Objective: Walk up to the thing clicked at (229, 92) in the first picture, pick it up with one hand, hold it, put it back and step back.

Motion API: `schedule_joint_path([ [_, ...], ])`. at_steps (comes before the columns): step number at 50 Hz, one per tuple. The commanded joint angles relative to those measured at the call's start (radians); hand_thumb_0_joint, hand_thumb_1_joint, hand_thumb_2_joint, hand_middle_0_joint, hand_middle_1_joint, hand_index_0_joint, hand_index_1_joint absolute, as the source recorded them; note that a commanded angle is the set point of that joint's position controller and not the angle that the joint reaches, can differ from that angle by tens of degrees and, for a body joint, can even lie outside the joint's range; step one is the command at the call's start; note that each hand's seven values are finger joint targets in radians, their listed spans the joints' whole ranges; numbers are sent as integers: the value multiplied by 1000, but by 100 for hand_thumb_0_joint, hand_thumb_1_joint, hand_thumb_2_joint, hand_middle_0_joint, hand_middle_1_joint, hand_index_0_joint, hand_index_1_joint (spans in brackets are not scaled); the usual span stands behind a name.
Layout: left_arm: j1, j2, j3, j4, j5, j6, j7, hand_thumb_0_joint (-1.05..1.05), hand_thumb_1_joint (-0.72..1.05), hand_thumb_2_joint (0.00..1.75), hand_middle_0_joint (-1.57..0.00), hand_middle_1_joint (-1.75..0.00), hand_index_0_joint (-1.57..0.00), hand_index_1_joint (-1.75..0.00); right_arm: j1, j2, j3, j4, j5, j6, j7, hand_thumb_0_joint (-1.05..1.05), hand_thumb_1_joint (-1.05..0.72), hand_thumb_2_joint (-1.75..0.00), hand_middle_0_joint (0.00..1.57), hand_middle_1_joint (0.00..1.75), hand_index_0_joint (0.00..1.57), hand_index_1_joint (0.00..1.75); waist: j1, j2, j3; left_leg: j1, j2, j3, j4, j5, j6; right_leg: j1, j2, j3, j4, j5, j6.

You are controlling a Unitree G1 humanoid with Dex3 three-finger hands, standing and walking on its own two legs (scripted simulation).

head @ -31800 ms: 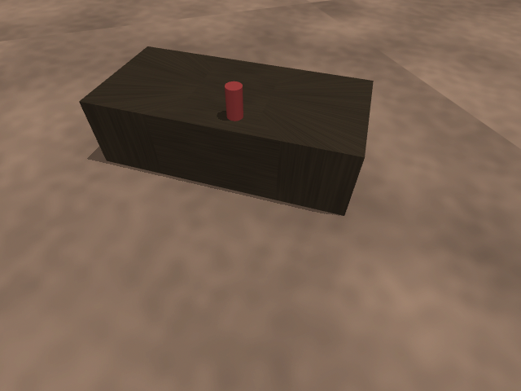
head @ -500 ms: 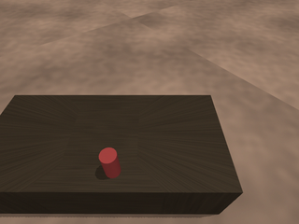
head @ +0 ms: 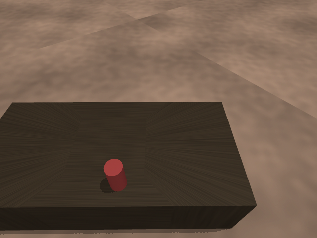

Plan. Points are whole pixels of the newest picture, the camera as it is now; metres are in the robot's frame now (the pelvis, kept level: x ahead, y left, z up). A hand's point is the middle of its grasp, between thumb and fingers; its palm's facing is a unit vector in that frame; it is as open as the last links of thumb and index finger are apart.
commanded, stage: stand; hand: left
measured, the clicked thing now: (116, 175) +0.44 +0.19 -0.32
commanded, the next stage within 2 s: step back in 0.06 s
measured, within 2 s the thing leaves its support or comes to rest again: neither
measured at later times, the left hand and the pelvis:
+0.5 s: hand out of the picture +0.07 +0.33 -0.18, palm faces -0.04 -0.93 -0.36, open 7.4 cm; pelvis -0.08 +0.06 -0.02, yaw -1 degrees
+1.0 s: hand out of the picture -0.03 +0.31 -0.15, palm faces -0.08 -0.91 -0.40, open 7.4 cm; pelvis -0.17 +0.06 -0.02, yaw -5 degrees
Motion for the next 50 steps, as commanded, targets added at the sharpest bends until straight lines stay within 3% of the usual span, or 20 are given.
schedule_joint_path([
  [1, -37, 213, 38, -57, 3, -14, 19, 0, 90, 90, -20, -30, -20, -30, -22, -205, -40, -49, 0, -21, -10, 0, -90, -90, 20, 30, 20, 30, 4, -4, -71, -66, 105, -57, -40, 166, 45, 81, -129, 110, -37, 205, -17],
  [2, -32, 218, 38, -57, 3, -13, 19, 0, 90, 90, -20, -30, -20, -30, -17, -200, -40, -49, -2, -21, -10, 0, -90, -90, 20, 30, 20, 30, 3, -8, -71, -63, 105, -58, -46, 161, 42, 73, -129, 108, -33, 190, -18],
  [3, -42, 280, 84, -94, -15, -4, 23, 0, 90, 90, -20, -30, -20, -30, -61, -252, -66, -65, 3, -2, -3, 0, -90, -90, 20, 30, 20, 30, 19, -23, 49, -140, 77, -55, 69, 275, 71, -11, -120, 130, 31, 354, -18],
  [6, -18, 292, 100, -135, -15, 6, 31, 0, 90, 90, -20, -30, -20, -30, -14, -221, -73, -98, 19, 12, -1, 0, -90, -90, 20, 30, 20, 30, 7, -69, -95, -114, 33, -5, 233, 270, 71, 25, -182, 168, 54, 456, -97],
  [10, -72, 322, 114, -227, 20, 19, 37, 0, 90, 90, -20, -30, -20, -30, 35, -205, -93, -146, 9, 50, 7, 0, -90, -90, 20, 30, 20, 30, 1, -197, -119, -215, -58, -37, 659, -344, 81, -86, -378, 326, 8, 383, -275],
  [14, -146, 298, 99, -294, 33, 32, 43, 0, 90, 90, -20, -30, -20, -30, 119, -216, -112, -168, 11, 51, 12, 0, -90, -90, 20, 30, 20, 30, -39, -197, -115, -201, -25, -46, 532, -249, 78, -154, -285, 218, 140, 340, -196],
  [17, -109, 255, 87, -314, 11, 63, 32, 0, 90, 90, -20, -30, -20, -30, 141, -219, -124, -164, -26, 31, 8, 0, -90, -90, 20, 30, 20, 30, -37, -50, -84, -159, -18, -23, 113, 86, 61, -166, -153, 142, 334, 106, -103],
  [18, -59, 192, 76, -329, -3, 71, 32, 0, 90, 90, -20, -30, -20, -30, 107, -310, -145, -196, -55, 21, 4, 0, -90, -90, 20, 30, 20, 30, -11, 185, -87, -114, 199, -337, 19, 332, 107, -295, 14, 108, 509, -200, -43],
  [19, -59, 214, 85, -323, 3, 79, 43, 0, 90, 90, -20, -30, -20, -30, 53, -400, -161, -223, -37, 17, 6, 0, -90, -90, 20, 30, 20, 30, -17, 212, -94, -162, 310, -418, 42, 516, 227, -329, 121, 181, 679, -485, -16],
  [20, -70, 237, 92, -313, 12, 80, 54, 0, 90, 90, -20, -30, -20, -30, 40, -408, -163, -241, -27, 17, 3, 0, -90, -90, 20, 30, 20, 30, -41, 217, -104, -213, 363, -493, 23, 478, 293, -314, 136, 263, 805, -527, -11],
  [23, 10, 234, 95, -288, -5, 77, 52, 0, 90, 90, -20, -30, -20, -30, -59, -285, -131, -266, -30, 9, -21, 0, -90, -90, 20, 30, 20, 30, 35, 125, -50, -109, 204, -228, 145, 553, 230, -422, 128, 296, 932, -343, -11],
  [32, 6, 208, 102, -377, 13, 53, 35, 0, 90, 90, -20, -30, -20, -30, 102, -280, -137, -288, -9, 11, -37, 0, -90, -90, 20, 30, 20, 30, -52, 124, -108, 107, 229, -200, 232, 629, 267, -358, 73, 183, 566, -339, 33],
  [37, 136, 195, 112, -331, 26, 40, 28, 0, 90, 90, -20, -30, -20, -30, 9, -289, -132, -331, 3, 26, -23, 0, -90, -90, 20, 30, 20, 30, 14, 118, -152, -82, 209, -165, 299, 405, 219, -81, 44, 69, 179, -124, -11],
  [38, 140, 209, 115, -329, 32, 35, 28, 0, 90, 90, -20, -30, -20, -30, 2, -275, -125, -332, 7, 28, -21, 0, -90, -90, 20, 30, 20, 30, 21, 80, -140, -163, 183, -145, 319, 316, 182, -19, 30, 98, 117, -8, -27],
  [39, 146, 264, 133, -338, 41, 30, 30, 0, 90, 90, -20, -30, -20, -30, -4, -246, -113, -338, 15, 29, -19, 0, -90, -90, 20, 30, 20, 30, 24, -23, -133, -304, 123, -120, 383, 152, 126, 39, -78, 265, 105, 93, -67],
  [40, 103, 349, 147, -355, 25, 31, 23, 0, 90, 90, -20, -30, -20, -30, -42, -209, -108, -348, 24, 31, -20, 0, -90, -90, 20, 30, 20, 30, 34, -229, -73, -378, -87, -13, 580, -155, 59, -67, -251, 490, 37, 170, -225],
  [41, 71, 368, 148, -387, 35, 25, 23, 0, 90, 90, -20, -30, -20, -30, -54, -224, -114, -334, 19, 40, -29, 0, -90, -90, 20, 30, 20, 30, 57, -267, -27, -360, -122, -64, 815, -436, 43, -184, -381, 622, -3, 257, -333],
  [43, -3, 293, 133, -418, 13, 25, 30, 0, 90, 90, -20, -30, -20, -30, 36, -241, -110, -301, 26, 42, -28, 0, -90, -90, 20, 30, 20, 30, 1, -126, -20, -380, -126, -162, 938, -361, 34, -169, -288, 437, 63, 345, -285],
  [46, -3, 246, 123, -437, 26, 33, 39, 0, 90, 90, -20, -30, -20, -30, 61, -239, -100, -292, 23, 21, -33, 0, -90, -90, 20, 30, 20, 30, 11, -135, -68, -417, -134, -101, 853, -314, 21, -33, -194, 288, 154, 468, -230],
  [50, 57, 252, 124, -450, 33, 45, 41, 0, 90, 90, -20, -30, -20, -30, 62, -213, -91, -313, 9, 14, -33, 0, -90, -90, 20, 30, 20, 30, 41, -215, -106, -410, -73, -42, 514, -317, 18, 112, -206, 295, 208, 493, -215],
])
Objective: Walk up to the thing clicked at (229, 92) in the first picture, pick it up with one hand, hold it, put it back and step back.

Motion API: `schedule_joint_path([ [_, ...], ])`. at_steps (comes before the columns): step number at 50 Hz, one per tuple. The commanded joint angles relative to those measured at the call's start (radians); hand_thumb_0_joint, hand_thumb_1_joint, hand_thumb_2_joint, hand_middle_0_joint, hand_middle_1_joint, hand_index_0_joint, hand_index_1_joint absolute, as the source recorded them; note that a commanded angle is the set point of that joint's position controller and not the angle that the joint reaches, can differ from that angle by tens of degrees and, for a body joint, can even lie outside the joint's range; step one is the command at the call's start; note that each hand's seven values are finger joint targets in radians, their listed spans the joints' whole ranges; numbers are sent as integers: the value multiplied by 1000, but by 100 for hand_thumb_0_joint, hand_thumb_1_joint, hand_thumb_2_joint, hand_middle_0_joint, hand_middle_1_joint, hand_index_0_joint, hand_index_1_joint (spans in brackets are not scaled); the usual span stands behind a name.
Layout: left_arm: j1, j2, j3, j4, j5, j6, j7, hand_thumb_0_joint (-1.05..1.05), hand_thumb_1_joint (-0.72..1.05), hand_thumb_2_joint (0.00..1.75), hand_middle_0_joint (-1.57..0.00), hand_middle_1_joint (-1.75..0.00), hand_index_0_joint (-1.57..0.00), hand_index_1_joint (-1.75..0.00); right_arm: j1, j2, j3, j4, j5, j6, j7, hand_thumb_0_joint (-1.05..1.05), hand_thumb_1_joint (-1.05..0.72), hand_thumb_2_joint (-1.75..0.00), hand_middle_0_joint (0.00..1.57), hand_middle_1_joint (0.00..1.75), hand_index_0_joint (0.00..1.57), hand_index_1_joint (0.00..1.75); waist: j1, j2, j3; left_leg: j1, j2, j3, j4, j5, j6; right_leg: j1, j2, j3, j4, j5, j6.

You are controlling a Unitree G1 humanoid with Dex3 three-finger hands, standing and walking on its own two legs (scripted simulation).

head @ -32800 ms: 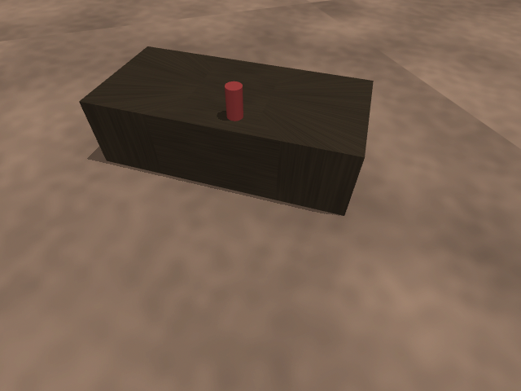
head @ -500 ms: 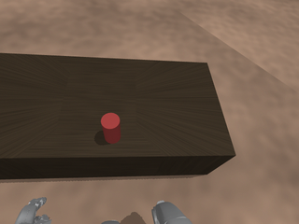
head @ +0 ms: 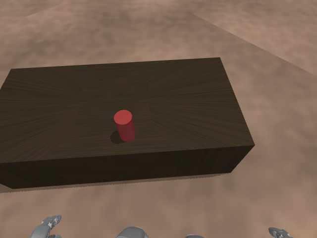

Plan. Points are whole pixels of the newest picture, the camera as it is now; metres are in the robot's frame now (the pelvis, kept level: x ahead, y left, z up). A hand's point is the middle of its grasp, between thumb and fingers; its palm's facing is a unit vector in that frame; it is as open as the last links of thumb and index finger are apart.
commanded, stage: step back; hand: left
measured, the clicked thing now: (125, 126) +0.59 +0.18 -0.30
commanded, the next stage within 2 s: none
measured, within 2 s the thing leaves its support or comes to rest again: neither
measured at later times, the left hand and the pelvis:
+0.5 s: hand out of the picture -0.05 +0.25 -0.16, palm faces -0.05 -0.92 -0.39, open 7.4 cm; pelvis -0.14 -0.03 -0.02, yaw -4 degrees
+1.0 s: hand out of the picture -0.16 +0.22 -0.15, palm faces +0.02 -0.92 -0.38, open 7.4 cm; pelvis -0.28 -0.06 +0.00, yaw +1 degrees
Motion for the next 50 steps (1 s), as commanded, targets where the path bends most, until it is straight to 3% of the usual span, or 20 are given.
schedule_joint_path([
  [1, 32, 239, 67, -99, 5, -7, 23, 0, 90, 90, -20, -30, -20, -30, 41, -157, -51, -69, -17, -33, -8, 0, -90, -90, 20, 30, 20, 30, 28, -208, -221, -21, 56, 75, -322, 27, 3, 276, -209, 182, -49, 578, -189],
  [4, -7, 245, 58, -119, -11, 10, 10, 0, 90, 90, -20, -30, -20, -30, 118, -164, -72, -39, -35, -49, -3, 0, -90, -90, 20, 30, 20, 30, -26, -146, -256, 196, 79, 87, -657, 404, 29, 145, -147, 143, 62, 383, -101],
  [5, 21, 204, 47, -128, -14, 12, 6, 0, 90, 90, -20, -30, -20, -30, 103, -232, -90, -53, -54, -55, -2, 0, -90, -90, 20, 30, 20, 30, -14, 3, -263, 298, 246, -145, -662, 516, 83, -41, -60, 120, 147, 161, -48],
  [6, -20, 201, 51, -139, -17, 8, 14, 0, 90, 90, -20, -30, -20, -30, 49, -349, -111, -76, -42, -51, 10, 0, -90, -90, 20, 30, 20, 30, -37, 233, -234, 232, 471, -388, -711, 642, 244, -150, 107, 9, 320, -284, -5],
  [7, -85, 234, 70, -128, 2, 10, 27, 0, 90, 90, -20, -30, -20, -30, 69, -358, -119, -78, -45, -53, 10, 0, -90, -90, 20, 30, 20, 30, -89, 186, -203, 126, 533, -463, -718, 668, 327, -124, 104, 140, 518, -405, 3],
  [11, 51, 228, 80, -68, -17, 11, 18, 0, 90, 90, -20, -30, -20, -30, -27, -228, -83, -96, -39, -58, -8, 0, -90, -90, 20, 30, 20, 30, 18, 110, -162, 214, 362, -148, -607, 792, 239, -213, 100, 170, 686, -228, 10],
  [18, 37, 211, 77, -80, -6, 6, 0, 0, 90, 90, -20, -30, -20, -30, 42, -242, -93, -124, -41, -49, -8, 0, -90, -90, 20, 30, 20, 30, -46, 167, -204, 290, 376, -110, -572, 724, 271, -133, 42, 82, 381, -241, 55],
  [24, 215, 219, 84, 23, 6, -13, -4, 0, 90, 90, -20, -30, -20, -30, -32, -240, -83, -143, -28, -13, 4, 0, -90, -90, 20, 30, 20, 30, 32, 153, -252, 36, 269, -47, -430, 400, 133, 210, 9, -27, -176, 28, -6],
  [25, 193, 293, 104, 4, 24, -20, -6, 0, 90, 90, -20, -30, -20, -30, -7, -185, -71, -152, -21, -11, 6, 0, -90, -90, 20, 30, 20, 30, 16, -36, -207, -144, 135, -30, -292, 196, 68, 225, -144, 245, -225, -60, -57],
  [26, 115, 404, 124, -31, 15, -14, -6, 0, 90, 90, -20, -30, -20, -30, -66, -159, -71, -165, -13, -12, -10, 0, -90, -90, 20, 30, 20, 30, 53, -303, -165, -145, -15, 31, -42, -71, 19, -13, -372, 485, -323, -24, -233],
  [27, 45, 417, 121, -66, 20, -20, -1, 0, 90, 90, -20, -30, -20, -30, -66, -205, -87, -153, -14, -7, -16, 0, -90, -90, 20, 30, 20, 30, 39, -289, -98, -95, 33, -70, 140, -94, 9, -171, -448, 568, -358, -4, -297],
  [30, -85, 281, 86, -82, 15, -25, 15, 0, 90, 90, -20, -30, -20, -30, 60, -194, -71, -82, 5, -20, -11, 0, -90, -90, 20, 30, 20, 30, -49, -150, -121, -97, -14, -52, 175, 51, 10, -36, -239, 181, -152, 321, -185],
  [35, 26, 263, 79, -82, 18, -16, 31, 0, 90, 90, -20, -30, -20, -30, 32, -164, -56, -98, -18, -32, -9, 0, -90, -90, 20, 30, 20, 30, 32, -205, -179, -101, 41, 29, -154, 2, 3, 211, -250, 174, -73, 488, -190],
  [38, -2, 266, 73, -94, -3, -1, 28, 0, 90, 90, -20, -30, -20, -30, 109, -155, -61, -64, -27, -41, -4, 0, -90, -90, 20, 30, 20, 30, -3, -188, -238, 38, 65, 99, -527, 181, 26, 253, -229, 146, 54, 512, -154],
  [39, -9, 262, 63, -97, -10, 7, 22, 0, 90, 90, -20, -30, -20, -30, 142, -158, -68, -45, -30, -46, -3, 0, -90, -90, 20, 30, 20, 30, -17, -149, -257, 127, 60, 115, -657, 356, 30, 210, -201, 114, 105, 465, -123],
  [40, 20, 224, 50, -104, -13, 12, 18, 0, 90, 90, -20, -30, -20, -30, 120, -199, -82, -52, -44, -50, -6, 0, -90, -90, 20, 30, 20, 30, 2, -79, -267, 225, 169, -56, -659, 510, 66, 68, -147, 102, 157, 307, -73],
  [41, 52, 181, 38, -108, -19, 14, 14, 0, 90, 90, -20, -30, -20, -30, 72, -303, -102, -71, -51, -48, -3, 0, -90, -90, 20, 30, 20, 30, 23, 141, -251, 308, 376, -328, -656, 660, 174, -167, 12, 6, 313, -64, -13],
  [42, -36, 226, 61, -109, -18, 15, 31, 0, 90, 90, -20, -30, -20, -30, 78, -371, -113, -83, -39, -48, 4, 0, -90, -90, 20, 30, 20, 30, -50, 217, -242, 147, 517, -456, -682, 753, 324, -115, 55, 48, 491, -402, 2],
  [46, 39, 233, 67, -43, -26, 15, 25, 0, 90, 90, -20, -30, -20, -30, -33, -242, -75, -88, -43, -45, -10, 0, -90, -90, 20, 30, 20, 30, 24, 110, -175, 98, 368, -152, -604, 761, 258, -120, 78, 119, 671, -269, 3],
  [50, 29, 206, 61, -45, -10, -1, 13, 0, 90, 90, -20, -30, -20, -30, 2, -219, -77, -92, -51, -31, -6, 0, -90, -90, 20, 30, 20, 30, -18, 158, -190, 224, 349, -131, -553, 759, 262, -103, 35, 48, 353, -271, 37],
])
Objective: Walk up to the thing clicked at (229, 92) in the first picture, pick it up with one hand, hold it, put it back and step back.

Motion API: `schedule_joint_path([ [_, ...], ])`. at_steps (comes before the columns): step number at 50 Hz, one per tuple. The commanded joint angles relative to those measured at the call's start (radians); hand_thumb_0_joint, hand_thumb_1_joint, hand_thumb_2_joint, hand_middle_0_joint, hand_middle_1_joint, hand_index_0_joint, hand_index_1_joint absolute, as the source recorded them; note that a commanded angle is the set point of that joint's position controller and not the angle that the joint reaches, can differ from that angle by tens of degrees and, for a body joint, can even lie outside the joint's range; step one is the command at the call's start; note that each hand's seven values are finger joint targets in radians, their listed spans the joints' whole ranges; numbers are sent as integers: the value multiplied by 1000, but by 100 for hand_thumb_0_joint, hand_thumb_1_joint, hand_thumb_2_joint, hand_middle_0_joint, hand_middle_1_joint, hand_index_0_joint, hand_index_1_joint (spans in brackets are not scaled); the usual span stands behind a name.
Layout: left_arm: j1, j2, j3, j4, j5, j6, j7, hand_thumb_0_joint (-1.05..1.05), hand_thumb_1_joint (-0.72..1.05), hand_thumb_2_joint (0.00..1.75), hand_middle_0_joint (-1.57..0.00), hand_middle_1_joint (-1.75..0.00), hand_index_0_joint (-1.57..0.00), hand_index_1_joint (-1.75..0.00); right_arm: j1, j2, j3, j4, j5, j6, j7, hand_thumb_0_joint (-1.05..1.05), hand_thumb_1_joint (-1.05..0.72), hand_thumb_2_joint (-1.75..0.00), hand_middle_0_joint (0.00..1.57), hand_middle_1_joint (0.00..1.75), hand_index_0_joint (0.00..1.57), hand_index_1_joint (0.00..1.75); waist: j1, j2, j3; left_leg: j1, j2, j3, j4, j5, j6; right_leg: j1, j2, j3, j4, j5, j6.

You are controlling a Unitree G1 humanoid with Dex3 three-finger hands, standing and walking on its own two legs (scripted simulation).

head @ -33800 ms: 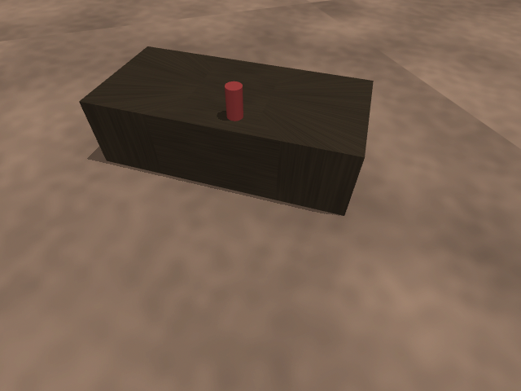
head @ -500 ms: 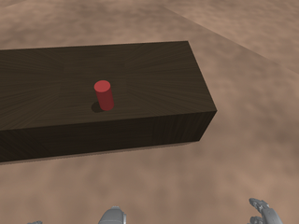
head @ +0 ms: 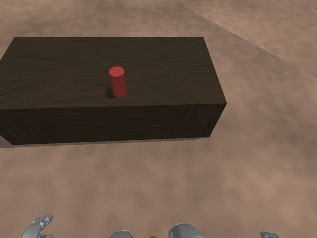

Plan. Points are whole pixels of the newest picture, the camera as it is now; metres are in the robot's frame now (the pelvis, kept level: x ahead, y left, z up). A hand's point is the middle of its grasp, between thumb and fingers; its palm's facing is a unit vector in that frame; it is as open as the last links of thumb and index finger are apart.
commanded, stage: step back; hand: left
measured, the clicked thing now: (118, 82) +0.88 +0.22 -0.29
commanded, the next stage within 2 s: stand in 1.66 s
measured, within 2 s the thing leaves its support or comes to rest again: neither
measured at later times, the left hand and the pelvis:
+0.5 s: hand out of the picture -0.09 +0.26 -0.13, palm faces +0.09 -0.88 -0.46, open 7.4 cm; pelvis -0.17 -0.03 -0.01, yaw +6 degrees
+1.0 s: hand out of the picture -0.19 +0.25 -0.14, palm faces +0.07 -0.92 -0.38, open 7.4 cm; pelvis -0.21 -0.02 +0.01, yaw +2 degrees
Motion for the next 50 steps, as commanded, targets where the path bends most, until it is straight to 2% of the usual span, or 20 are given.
schedule_joint_path([
  [1, 48, 159, 47, -61, 16, -32, 10, 0, 90, 90, -20, -30, -20, -30, 2, -270, -86, -86, -5, -17, -17, 0, -90, -90, 20, 30, 20, 30, -12, 191, -222, 204, 234, -197, -93, 461, 229, 40, -62, -39, -285, 8, 16],
  [5, 153, 164, 47, 13, 29, -54, 17, 0, 90, 90, -20, -30, -20, -30, -51, -273, -75, -98, 20, 12, -3, 0, -90, -90, 20, 30, 20, 30, 36, 193, -297, 99, 162, -128, 29, 313, 131, 293, -64, -113, -734, 331, -17],
  [6, 150, 230, 68, 12, 42, -62, 17, 0, 90, 90, -20, -30, -20, -30, -36, -217, -57, -101, 27, 12, 0, 0, -90, -90, 20, 30, 20, 30, 25, 62, -262, -96, 66, -126, 125, 109, 70, 360, -173, 91, -738, 328, -45],
  [7, 122, 353, 96, -4, 34, -55, 15, 0, 90, 90, -20, -30, -20, -30, -94, -180, -55, -132, 34, 12, -15, 0, -90, -90, 20, 30, 20, 30, 73, -234, -205, -212, -121, -70, 329, -317, 12, 204, -426, 377, -803, 445, -210],
  [8, 79, 384, 98, -33, 42, -61, 17, 0, 90, 90, -20, -30, -20, -30, -105, -216, -77, -123, 28, 20, -27, 0, -90, -90, 20, 30, 20, 30, 75, -223, -135, -182, -85, -163, 537, -403, -10, 23, -537, 516, -837, 459, -314],
  [11, -68, 245, 65, -56, 37, -64, 29, 0, 90, 90, -20, -30, -20, -30, 9, -224, -67, -56, 40, 16, -23, 0, -90, -90, 20, 30, 20, 30, -34, -47, -143, -198, -128, -177, 627, -248, -12, 135, -339, 124, -657, 708, -192],
  [16, 88, 233, 66, -42, 41, -60, 45, 0, 90, 90, -20, -30, -20, -30, -34, -201, -57, -83, 15, 14, -22, 0, -90, -90, 20, 30, 20, 30, 66, -110, -207, -246, -93, -117, 502, -286, -42, 370, -353, 122, -606, 783, -213],
  [21, 82, 272, 74, -33, 34, -60, 45, 0, 90, 90, -20, -30, -20, -30, 6, -226, -78, -50, 2, 16, -7, 0, -90, -90, 20, 30, 20, 30, 64, -170, -231, -109, -51, -50, 257, -314, -29, 324, -402, 201, -694, 358, -209],
  [25, 2, 284, 62, -31, 33, -52, 32, 0, 90, 90, -20, -30, -20, -30, 171, -223, -94, 46, 5, 13, 28, 0, -90, -90, 20, 30, 20, 30, -34, -175, -226, 202, -43, 54, -123, -191, 37, 79, -334, 108, -730, -39, -113],
  [26, 45, 236, 42, -16, 38, -50, 28, 0, 90, 90, -20, -30, -20, -30, 171, -244, -106, 65, -6, 8, 31, 0, -90, -90, 20, 30, 20, 30, -33, -57, -218, 302, -32, -10, -210, -259, 60, -37, -261, 34, -639, -113, -63],
  [27, 23, 174, 21, -31, 28, -58, 28, 0, 90, 90, -20, -30, -20, -30, 153, -324, -118, 48, -24, 4, 32, 0, -90, -90, 20, 30, 20, 30, -62, 252, -183, 288, 214, -424, -371, -554, 153, -252, -119, -86, -378, -143, 2],
  [28, -77, 226, 47, -12, 23, -61, 35, 0, 90, 90, -20, -30, -20, -30, 53, -368, -117, 18, -18, 2, 33, 0, -90, -90, 20, 30, 20, 30, -88, 241, -83, -39, 349, -568, -457, -712, 252, -162, -95, -47, -181, -86, -2],
  [31, 73, 196, 45, 65, 6, -66, 14, 0, 90, 90, -20, -30, -20, -30, -110, -255, -73, -4, -23, -36, 13, 0, -90, -90, 20, 30, 20, 30, 37, 62, -76, 3, 192, -276, -351, -303, 141, -82, -53, 56, -85, 140, -15],
  [37, 42, 182, 38, 75, 25, -89, -16, 0, 90, 90, -20, -30, -20, -30, -15, -258, -90, 23, -24, -43, 26, 0, -90, -90, 20, 30, 20, 30, -39, 201, -77, 87, 220, -233, -342, -398, 170, 41, -78, -90, -441, 34, 9],
  [40, 126, 156, 30, 124, 35, -110, -6, 0, 90, 90, -20, -30, -20, -30, -30, -255, -91, 16, -9, -32, 30, 0, -90, -90, 20, 30, 20, 30, 4, 172, -101, 24, 191, -154, -241, -326, 142, 259, -47, -142, -714, 182, -28],
  [41, 154, 167, 35, 135, 39, -119, 0, 0, 90, 90, -20, -30, -20, -30, -17, -221, -82, 14, -2, -29, 30, 0, -90, -90, 20, 30, 20, 30, 19, 126, -123, -12, 151, -109, -154, -265, 109, 364, -48, -103, -795, 220, -44],
  [42, 193, 217, 50, 144, 46, -127, 7, 0, 90, 90, -20, -30, -20, -30, -37, -174, -69, -6, 6, -33, 31, 0, -90, -90, 20, 30, 20, 30, 45, 8, -147, -164, 76, -53, -2, -279, 54, 457, -154, 126, -811, 103, -88],
  [43, 224, 300, 69, 151, 46, -129, 8, 0, 90, 90, -20, -30, -20, -30, -77, -161, -64, -24, 4, -33, 29, 0, -90, -90, 20, 30, 20, 30, 74, -142, -110, -304, -31, 28, 198, -320, 11, 425, -353, 450, -917, -180, -178],
  [44, 171, 322, 74, 119, 44, -135, 7, 0, 90, 90, -20, -30, -20, -30, -72, -203, -77, -12, -2, -35, 21, 0, -90, -90, 20, 30, 20, 30, 64, -91, -55, -276, 1, -86, 282, -319, 4, 317, -453, 529, -917, -152, -240],
  [50, 110, 238, 49, 85, 30, -144, 6, 0, 90, 90, -20, -30, -20, -30, -10, -180, -69, 31, 3, -57, 28, 0, -90, -90, 20, 30, 20, 30, 32, -105, -124, -119, 33, -22, 162, -187, -12, 285, -337, 167, -801, 398, -187],
])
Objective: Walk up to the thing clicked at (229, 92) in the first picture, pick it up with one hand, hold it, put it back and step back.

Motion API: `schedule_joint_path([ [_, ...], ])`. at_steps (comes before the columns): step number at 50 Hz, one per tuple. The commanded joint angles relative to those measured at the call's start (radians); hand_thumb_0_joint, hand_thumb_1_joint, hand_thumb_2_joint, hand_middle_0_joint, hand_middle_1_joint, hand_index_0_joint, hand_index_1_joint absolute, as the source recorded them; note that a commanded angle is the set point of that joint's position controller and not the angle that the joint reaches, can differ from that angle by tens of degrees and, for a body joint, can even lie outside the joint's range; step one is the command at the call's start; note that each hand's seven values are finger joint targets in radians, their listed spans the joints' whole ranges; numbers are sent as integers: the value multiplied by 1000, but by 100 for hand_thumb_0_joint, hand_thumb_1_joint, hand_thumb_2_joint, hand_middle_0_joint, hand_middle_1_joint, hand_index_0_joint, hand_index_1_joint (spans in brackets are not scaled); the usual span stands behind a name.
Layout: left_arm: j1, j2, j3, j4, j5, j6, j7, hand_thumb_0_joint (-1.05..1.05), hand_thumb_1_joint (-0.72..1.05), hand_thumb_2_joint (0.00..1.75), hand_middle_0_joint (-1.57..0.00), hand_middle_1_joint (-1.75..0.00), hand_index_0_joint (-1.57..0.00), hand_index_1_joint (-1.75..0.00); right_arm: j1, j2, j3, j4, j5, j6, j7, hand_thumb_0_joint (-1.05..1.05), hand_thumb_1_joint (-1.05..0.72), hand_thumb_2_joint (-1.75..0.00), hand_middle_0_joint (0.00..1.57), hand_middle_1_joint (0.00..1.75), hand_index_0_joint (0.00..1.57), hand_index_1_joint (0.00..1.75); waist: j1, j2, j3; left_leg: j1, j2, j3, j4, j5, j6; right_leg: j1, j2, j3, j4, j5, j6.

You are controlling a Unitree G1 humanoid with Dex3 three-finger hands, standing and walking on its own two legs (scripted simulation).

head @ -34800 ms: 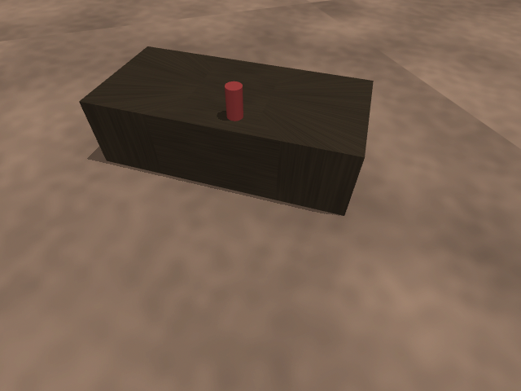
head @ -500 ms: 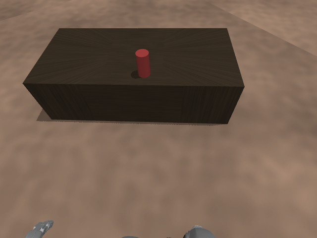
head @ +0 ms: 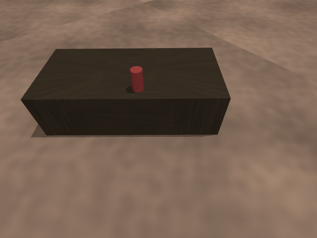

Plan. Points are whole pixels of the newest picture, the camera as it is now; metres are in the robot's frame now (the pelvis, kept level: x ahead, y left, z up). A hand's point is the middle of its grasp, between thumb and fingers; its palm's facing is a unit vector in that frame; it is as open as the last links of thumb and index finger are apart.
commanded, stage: step back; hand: left
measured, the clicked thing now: (137, 79) +1.09 +0.20 -0.30
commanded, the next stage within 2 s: stand in 0.66 s
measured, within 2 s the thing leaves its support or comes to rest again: neither
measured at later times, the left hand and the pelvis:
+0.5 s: hand out of the picture +0.12 +0.29 -0.15, palm faces -0.03 -0.94 -0.34, open 7.4 cm; pelvis +0.04 +0.03 +0.00, yaw -2 degrees
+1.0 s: hand out of the picture +0.15 +0.27 -0.14, palm faces -0.07 -0.94 -0.33, open 7.4 cm; pelvis +0.04 +0.02 +0.01, yaw -2 degrees
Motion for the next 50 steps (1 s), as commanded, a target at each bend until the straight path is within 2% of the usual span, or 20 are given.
schedule_joint_path([
  [1, -64, 278, 56, -95, -2, -18, 24, 0, 90, 90, -20, -30, -20, -30, -49, -145, -34, -70, 2, -41, -4, 0, -90, -90, 20, 30, 20, 30, -8, -169, -26, -4, 46, 33, -135, 52, -13, -21, -254, 214, -172, 186, -140],
  [2, -94, 277, 51, -101, -4, -11, 23, 0, 90, 90, -20, -30, -20, -30, -42, -135, -35, -62, 4, -44, -5, 0, -90, -90, 20, 30, 20, 30, -20, -193, -32, 63, 35, 69, -205, 91, -14, -59, -238, 180, -148, 226, -131],
  [4, -111, 272, 36, -104, -15, 6, 20, 0, 90, 90, -20, -30, -20, -30, -15, -127, -37, -33, 7, -48, -12, 0, -90, -90, 20, 30, 20, 30, -46, -179, -62, 216, 0, 111, -354, 267, -8, -123, -191, 126, -48, 280, -93],
  [5, -102, 241, 24, -105, -16, 13, 19, 0, 90, 90, -20, -30, -20, -30, 0, -140, -41, -22, 5, -51, -20, 0, -90, -90, 20, 30, 20, 30, -53, -140, -74, 280, 13, 77, -392, 335, 4, -160, -168, 111, -6, 268, -69],
  [6, -93, 209, 13, -110, -22, 17, 17, 0, 90, 90, -20, -30, -20, -30, 21, -173, -46, -17, -1, -57, -26, 0, -90, -90, 20, 30, 20, 30, -56, -62, -105, 318, 102, -32, -422, 326, 29, -194, -133, 97, 45, 201, -42],
  [7, -73, 177, 3, -98, -34, 30, 16, 0, 90, 90, -20, -30, -20, -30, -45, -218, -45, -36, 1, -61, -29, 0, -90, -90, 20, 30, 20, 30, -29, 53, -99, 235, 250, -246, -514, 139, 94, -218, -54, 69, 85, -57, -7],
  [8, -60, 220, 16, -69, -30, 41, 21, 0, 90, 90, -20, -30, -20, -30, -78, -262, -49, -43, 7, -57, -25, 0, -90, -90, 20, 30, 20, 30, -17, 65, -101, 75, 324, -286, -555, -14, 171, -69, -43, 19, 148, -210, -1],
  [9, -52, 224, 19, -51, -20, 42, 18, 0, 90, 90, -20, -30, -20, -30, -118, -258, -47, -45, 2, -54, -21, 0, -90, -90, 20, 30, 20, 30, -5, 55, -69, 13, 318, -274, -563, -40, 168, -18, -50, 28, 138, -203, -4],
  [11, -39, 205, 16, -23, -16, 37, 17, 0, 90, 90, -20, -30, -20, -30, -160, -228, -34, -42, 0, -52, -21, 0, -90, -90, 20, 30, 20, 30, 11, 86, -42, 14, 244, -179, -535, 8, 101, 0, -53, 39, 1, -95, -13],
  [13, -41, 232, 23, -2, -14, 28, 14, 0, 90, 90, -20, -30, -20, -30, -161, -202, -25, -28, 6, -52, -18, 0, -90, -90, 20, 30, 20, 30, 0, 91, -49, 16, 181, -114, -506, -14, 49, 15, -69, 77, -64, -44, -20],
  [14, -65, 235, 22, 0, -13, 26, 13, 0, 90, 90, -20, -30, -20, -30, -167, -188, -21, -20, 7, -52, -18, 0, -90, -90, 20, 30, 20, 30, -9, 81, -53, 31, 168, -97, -505, -25, 38, 5, -80, 94, -83, -39, -25],
  [16, -106, 233, 19, -3, -15, 22, 12, 0, 90, 90, -20, -30, -20, -30, -154, -181, -18, -1, 9, -61, -20, 0, -90, -90, 20, 30, 20, 30, -23, 56, -82, 115, 155, -71, -493, 109, 31, -5, -93, 100, -75, 69, -23],
  [20, -122, 233, 12, 22, -20, 15, 18, 0, 90, 90, -20, -30, -20, -30, -178, -172, -12, 22, 17, -67, -24, 0, -90, -90, 20, 30, 20, 30, -19, 11, -136, 213, 160, -25, -429, 446, 39, 19, -115, 104, -105, 238, -7],
  [25, -157, 233, 11, 30, -20, 19, 23, 0, 90, 90, -20, -30, -20, -30, -178, -164, -14, 49, 19, -60, -27, 0, -90, -90, 20, 30, 20, 30, -30, -29, -178, 268, 152, 21, -402, 565, 39, 48, -130, 101, -108, 332, -4],
  [32, -187, 232, 10, 39, -15, 26, 25, 0, 90, 90, -20, -30, -20, -30, -210, -156, -14, 68, 16, -49, -26, 0, -90, -90, 20, 30, 20, 30, -34, -49, -140, 266, 146, 47, -418, 479, 32, 26, -134, 117, -145, 310, -7],
  [34, -203, 215, -2, 53, -27, 20, 23, 0, 90, 90, -20, -30, -20, -30, -191, -163, -4, 75, 29, -46, -20, 0, -90, -90, 20, 30, 20, 30, -54, -25, -137, 289, 146, 14, -455, 507, 24, 41, -143, 120, -182, 294, 15],
  [39, -209, 223, -4, 73, -24, 19, 23, 0, 90, 90, -20, -30, -20, -30, -212, -160, 2, 84, 29, -47, -17, 0, -90, -90, 20, 30, 20, 30, -45, -49, -122, 315, 145, 9, -485, 481, 13, 40, -145, 113, -229, 262, 19],
  [41, -223, 226, -4, 73, -24, 15, 23, 0, 90, 90, -20, -30, -20, -30, -194, -166, 3, 92, 29, -48, -17, 0, -90, -90, 20, 30, 20, 30, -53, -55, -142, 318, 147, 13, -486, 517, 12, 77, -153, 113, -227, 316, 19],
  [48, -217, 215, -7, 85, -23, 19, 20, 0, 90, 90, -20, -30, -20, -30, -195, -166, 9, 101, 27, -48, -16, 0, -90, -90, 20, 30, 20, 30, -44, -38, -115, 300, 144, 8, -521, 430, 7, 62, -148, 106, -259, 214, 19],
  [50, -223, 216, -7, 85, -24, 18, 20, 0, 90, 90, -20, -30, -20, -30, -177, -166, 12, 107, 28, -51, -16, 0, -90, -90, 20, 30, 20, 30, -49, -45, -125, 296, 150, 5, -523, 465, 9, 87, -151, 104, -250, 250, 19],
])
